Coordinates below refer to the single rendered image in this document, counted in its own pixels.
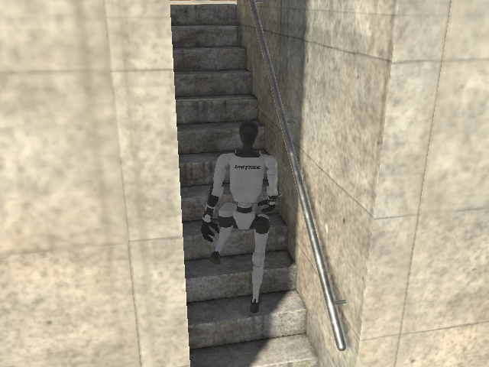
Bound stairs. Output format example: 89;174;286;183
170;5;319;367

